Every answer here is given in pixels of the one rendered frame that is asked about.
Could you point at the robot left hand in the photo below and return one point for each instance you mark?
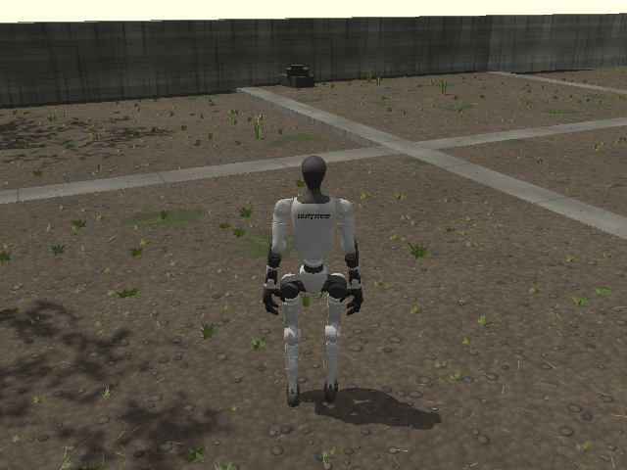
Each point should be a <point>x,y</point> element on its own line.
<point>269,303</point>

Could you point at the left robot upper arm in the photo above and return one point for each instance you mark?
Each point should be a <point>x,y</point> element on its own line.
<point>282,208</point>

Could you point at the robot right forearm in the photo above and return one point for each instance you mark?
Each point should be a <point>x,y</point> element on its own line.
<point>353,268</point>

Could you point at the right robot upper arm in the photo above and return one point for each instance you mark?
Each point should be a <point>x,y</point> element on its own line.
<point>344,208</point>

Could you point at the robot left forearm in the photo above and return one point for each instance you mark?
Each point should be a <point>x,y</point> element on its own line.
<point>272,268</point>

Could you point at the robot right hand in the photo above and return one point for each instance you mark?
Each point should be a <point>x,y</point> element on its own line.
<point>356,302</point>

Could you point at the robot right shin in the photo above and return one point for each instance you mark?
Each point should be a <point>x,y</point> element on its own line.
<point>332,358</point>

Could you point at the right robot thigh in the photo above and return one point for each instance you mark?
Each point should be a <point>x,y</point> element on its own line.
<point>336,287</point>

